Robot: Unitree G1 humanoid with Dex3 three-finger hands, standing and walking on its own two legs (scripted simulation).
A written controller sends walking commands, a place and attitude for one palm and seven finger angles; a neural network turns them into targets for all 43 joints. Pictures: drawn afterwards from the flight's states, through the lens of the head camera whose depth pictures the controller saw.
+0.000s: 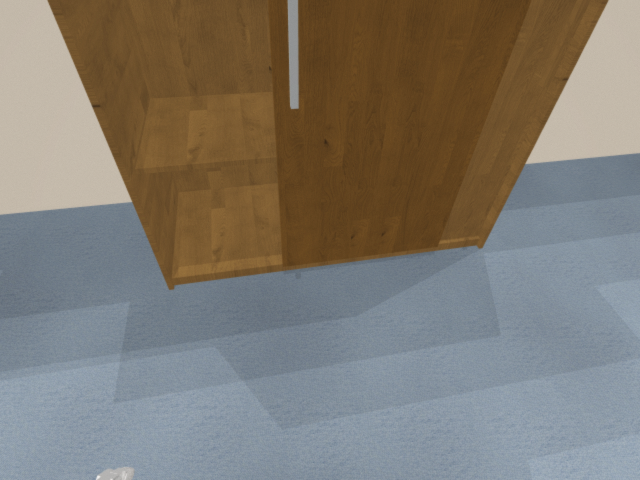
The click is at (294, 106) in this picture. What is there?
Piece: wardrobe's sliding door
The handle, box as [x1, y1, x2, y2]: [288, 0, 298, 108]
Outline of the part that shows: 288,0 290,106 291,108 298,108 297,0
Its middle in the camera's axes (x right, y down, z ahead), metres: -0.07 -0.45 +0.91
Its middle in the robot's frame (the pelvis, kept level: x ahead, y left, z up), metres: +0.99 +0.13 +0.12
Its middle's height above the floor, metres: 0.90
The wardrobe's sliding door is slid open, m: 0.43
